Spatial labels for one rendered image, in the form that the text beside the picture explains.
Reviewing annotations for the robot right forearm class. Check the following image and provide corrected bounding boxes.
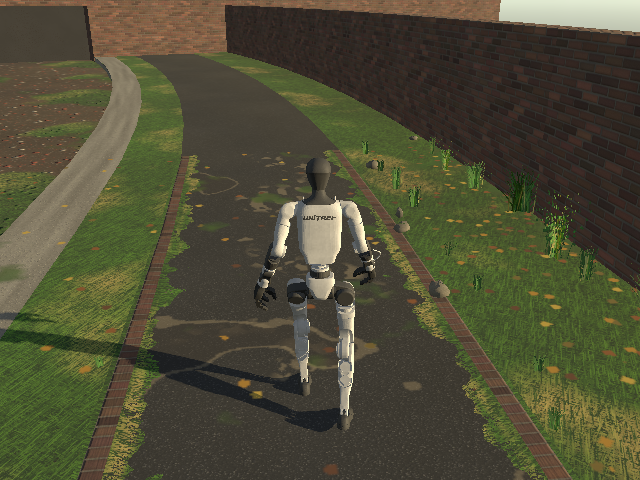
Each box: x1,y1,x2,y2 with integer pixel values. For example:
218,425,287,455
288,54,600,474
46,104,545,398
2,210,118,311
358,238,375,271

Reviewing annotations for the right robot hand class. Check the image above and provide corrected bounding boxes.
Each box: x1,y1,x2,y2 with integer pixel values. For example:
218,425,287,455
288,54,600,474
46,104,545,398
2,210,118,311
353,266,376,285

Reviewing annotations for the robot left upper arm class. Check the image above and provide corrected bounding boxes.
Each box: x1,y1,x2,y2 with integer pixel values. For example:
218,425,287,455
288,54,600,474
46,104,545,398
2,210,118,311
270,201,299,258

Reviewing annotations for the robot left forearm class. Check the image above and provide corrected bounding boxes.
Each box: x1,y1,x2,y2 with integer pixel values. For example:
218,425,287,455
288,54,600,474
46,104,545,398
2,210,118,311
257,242,280,288

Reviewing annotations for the robot torso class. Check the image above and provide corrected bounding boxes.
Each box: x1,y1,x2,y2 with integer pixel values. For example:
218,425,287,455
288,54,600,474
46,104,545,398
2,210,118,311
296,196,343,300

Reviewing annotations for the left robot hand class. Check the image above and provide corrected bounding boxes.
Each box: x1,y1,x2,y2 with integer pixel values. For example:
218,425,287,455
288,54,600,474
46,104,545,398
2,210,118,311
254,283,277,311

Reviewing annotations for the robot right upper arm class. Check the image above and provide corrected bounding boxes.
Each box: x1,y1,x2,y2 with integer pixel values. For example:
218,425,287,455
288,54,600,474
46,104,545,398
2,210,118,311
340,200,369,254

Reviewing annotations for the robot left foot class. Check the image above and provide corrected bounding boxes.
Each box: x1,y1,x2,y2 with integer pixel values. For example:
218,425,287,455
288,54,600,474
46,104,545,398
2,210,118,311
298,372,312,396

